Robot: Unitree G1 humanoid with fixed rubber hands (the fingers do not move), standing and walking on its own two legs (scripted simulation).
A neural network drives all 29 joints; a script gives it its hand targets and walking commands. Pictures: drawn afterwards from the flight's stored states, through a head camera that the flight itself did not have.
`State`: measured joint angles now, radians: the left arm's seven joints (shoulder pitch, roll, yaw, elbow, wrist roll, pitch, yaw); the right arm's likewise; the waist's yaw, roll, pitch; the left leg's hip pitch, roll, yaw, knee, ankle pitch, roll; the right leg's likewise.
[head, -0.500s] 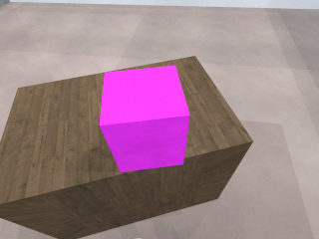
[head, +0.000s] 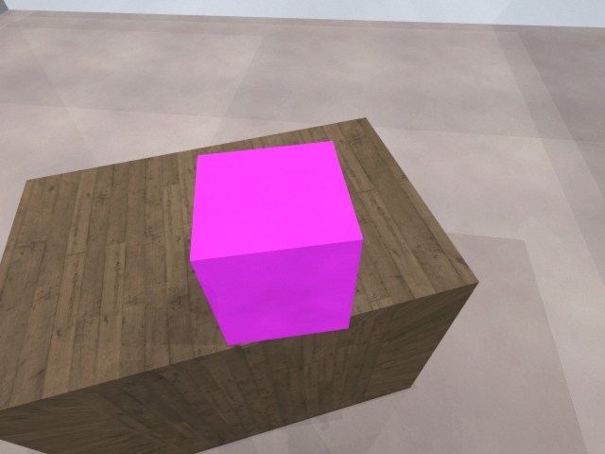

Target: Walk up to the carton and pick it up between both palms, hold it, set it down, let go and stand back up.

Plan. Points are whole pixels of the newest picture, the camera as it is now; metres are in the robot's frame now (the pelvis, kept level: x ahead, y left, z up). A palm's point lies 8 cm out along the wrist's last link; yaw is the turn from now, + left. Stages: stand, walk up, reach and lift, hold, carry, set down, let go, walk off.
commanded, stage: walk up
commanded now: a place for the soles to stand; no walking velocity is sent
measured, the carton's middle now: (277, 247) +0.42 +0.07 +0.00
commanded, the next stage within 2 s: reach and lift in 0.40 s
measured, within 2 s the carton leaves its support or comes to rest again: neither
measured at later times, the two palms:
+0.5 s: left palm out of the picture +0.07 +0.26 -0.14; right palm out of the picture +0.07 -0.27 -0.14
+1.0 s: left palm (146, 438) +0.17 +0.25 -0.09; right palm (500, 443) +0.16 -0.24 -0.10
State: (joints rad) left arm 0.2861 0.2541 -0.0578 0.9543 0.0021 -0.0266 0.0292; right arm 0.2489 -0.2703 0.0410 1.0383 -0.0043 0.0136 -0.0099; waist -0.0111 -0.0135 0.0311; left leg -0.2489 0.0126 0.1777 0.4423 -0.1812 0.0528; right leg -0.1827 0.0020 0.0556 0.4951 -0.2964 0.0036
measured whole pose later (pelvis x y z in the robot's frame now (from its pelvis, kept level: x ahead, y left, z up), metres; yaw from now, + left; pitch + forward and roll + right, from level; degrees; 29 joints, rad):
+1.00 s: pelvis -0.01 -0.03 -0.01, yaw +3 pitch +0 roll +0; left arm 0.05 0.33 0.07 0.49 0.05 0.41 -0.06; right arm 0.10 -0.13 -0.04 0.65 0.02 0.04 0.00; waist -0.03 -0.03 0.09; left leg -0.38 0.06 0.11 0.62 -0.23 0.01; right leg -0.28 0.02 -0.05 0.63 -0.35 -0.03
